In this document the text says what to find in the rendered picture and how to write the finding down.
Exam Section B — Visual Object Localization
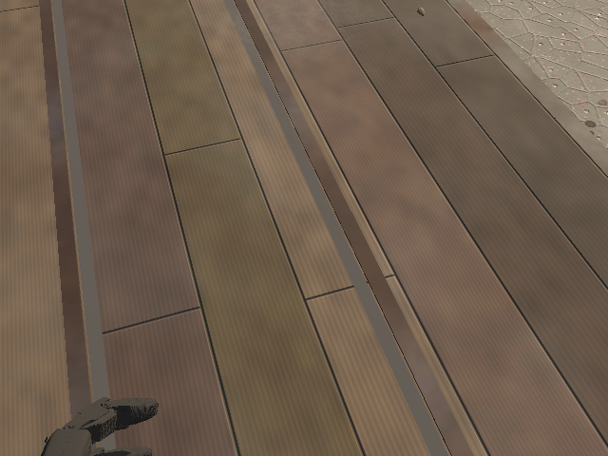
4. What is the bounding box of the robot left hand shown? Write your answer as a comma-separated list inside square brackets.
[41, 397, 159, 456]

